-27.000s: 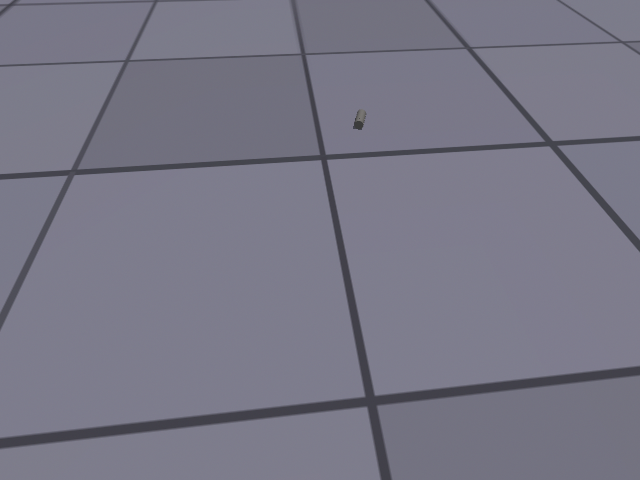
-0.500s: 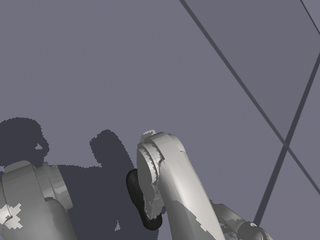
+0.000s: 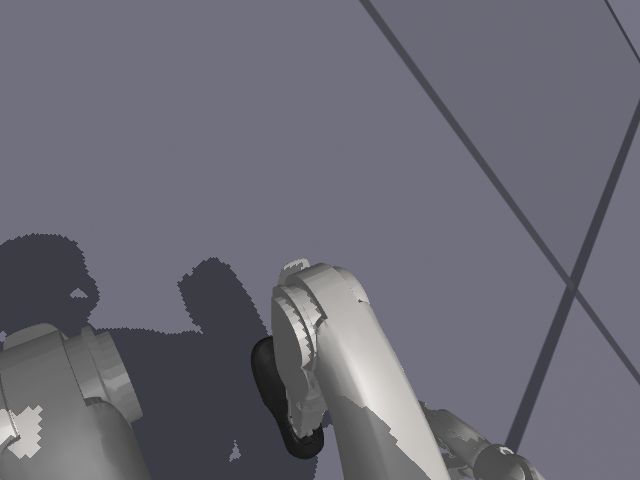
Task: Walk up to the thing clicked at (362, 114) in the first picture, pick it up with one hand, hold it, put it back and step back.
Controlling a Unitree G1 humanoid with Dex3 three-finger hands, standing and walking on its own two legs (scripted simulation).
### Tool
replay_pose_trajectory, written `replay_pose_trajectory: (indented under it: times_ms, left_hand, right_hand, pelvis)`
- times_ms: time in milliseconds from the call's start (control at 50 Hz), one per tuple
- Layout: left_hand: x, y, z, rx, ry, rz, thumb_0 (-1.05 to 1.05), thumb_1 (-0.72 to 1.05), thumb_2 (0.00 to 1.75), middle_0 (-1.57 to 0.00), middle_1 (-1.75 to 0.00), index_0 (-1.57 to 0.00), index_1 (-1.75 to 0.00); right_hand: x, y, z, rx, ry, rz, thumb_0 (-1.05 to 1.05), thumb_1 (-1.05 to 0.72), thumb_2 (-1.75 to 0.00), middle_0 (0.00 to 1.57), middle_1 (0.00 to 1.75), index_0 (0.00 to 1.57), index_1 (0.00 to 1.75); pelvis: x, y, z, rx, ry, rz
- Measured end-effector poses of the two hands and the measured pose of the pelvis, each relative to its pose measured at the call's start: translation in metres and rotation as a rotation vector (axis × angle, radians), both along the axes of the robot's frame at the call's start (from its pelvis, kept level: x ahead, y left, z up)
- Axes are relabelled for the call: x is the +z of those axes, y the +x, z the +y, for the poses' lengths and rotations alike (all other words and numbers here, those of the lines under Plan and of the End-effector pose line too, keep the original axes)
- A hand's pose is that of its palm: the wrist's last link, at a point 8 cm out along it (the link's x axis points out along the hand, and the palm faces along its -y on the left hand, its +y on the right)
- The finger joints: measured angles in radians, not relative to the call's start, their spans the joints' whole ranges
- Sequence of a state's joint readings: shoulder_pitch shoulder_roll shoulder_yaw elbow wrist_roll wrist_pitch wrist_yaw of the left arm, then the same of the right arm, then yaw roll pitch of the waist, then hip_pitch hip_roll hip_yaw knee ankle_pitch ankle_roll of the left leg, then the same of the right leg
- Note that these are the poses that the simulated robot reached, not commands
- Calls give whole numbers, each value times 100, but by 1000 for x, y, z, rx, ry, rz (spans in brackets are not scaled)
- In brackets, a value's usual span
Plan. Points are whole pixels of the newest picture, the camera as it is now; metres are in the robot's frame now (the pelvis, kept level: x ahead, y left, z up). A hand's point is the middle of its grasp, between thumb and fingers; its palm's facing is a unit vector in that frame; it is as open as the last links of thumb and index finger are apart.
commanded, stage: settle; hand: left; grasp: from above
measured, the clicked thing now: out of the picture +0.40 +0.38 -0.27
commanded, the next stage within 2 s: lift in 0.94 s
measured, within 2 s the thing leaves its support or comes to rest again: leaves its support in 0.34 s
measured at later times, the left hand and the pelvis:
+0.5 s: hand out of the picture +0.39 +0.38 -0.21, palm faces -0.33 -0.20 -0.92, open 8.1 cm; pelvis +0.01 +0.00 +0.01, yaw +2 degrees
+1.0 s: hand out of the picture +0.38 +0.38 -0.13, palm faces -0.40 -0.17 -0.90, open 8.1 cm; pelvis +0.00 -0.01 +0.03, yaw +6 degrees
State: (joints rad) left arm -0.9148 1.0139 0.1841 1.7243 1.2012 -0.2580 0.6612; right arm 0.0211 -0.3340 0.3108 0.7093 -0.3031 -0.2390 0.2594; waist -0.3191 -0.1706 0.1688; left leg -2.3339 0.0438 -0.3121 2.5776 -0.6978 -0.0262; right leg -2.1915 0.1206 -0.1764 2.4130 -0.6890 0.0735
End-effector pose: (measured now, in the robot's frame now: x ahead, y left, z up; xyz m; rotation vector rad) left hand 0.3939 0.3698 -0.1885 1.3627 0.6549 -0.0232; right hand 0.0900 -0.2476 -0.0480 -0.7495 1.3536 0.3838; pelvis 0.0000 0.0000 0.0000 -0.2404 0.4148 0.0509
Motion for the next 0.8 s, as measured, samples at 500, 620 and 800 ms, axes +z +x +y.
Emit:
replay_pose_trajectory:
  times_ms: [500, 620, 800]
  left_hand:
    - [41, -7, 13, -18, 36, -58, 0, 26, 18, -90, -31, -95, -27]
    - [70, -10, 15, -10, 62, -12, 0, 27, 18, -90, -30, -95, -26]
    - [96, -11, 11, -21, 45, 38, 0, 25, 20, -91, -30, -96, -26]
  right_hand:
    - [-6, 25, -1, -85, 36, -64, 0, -90, -89, 20, 29, 20, 29]
    - [-11, 42, -1, -133, 85, -122, 0, -90, -89, 20, 29, 20, 29]
    - [-17, 39, -3, -189, 110, -116, 0, -90, -89, 20, 29, 20, 29]
  pelvis:
    - [5, 5, 0, 25, 12, 67]
    - [13, 4, -2, 40, 31, 96]
    - [23, 0, -7, 56, 60, 107]
